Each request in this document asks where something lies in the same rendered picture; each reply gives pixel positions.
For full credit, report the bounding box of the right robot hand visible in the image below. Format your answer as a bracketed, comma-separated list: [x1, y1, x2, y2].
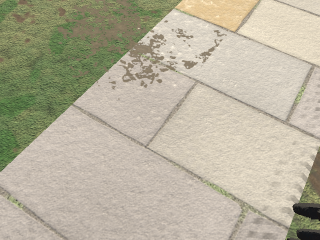
[287, 203, 320, 240]

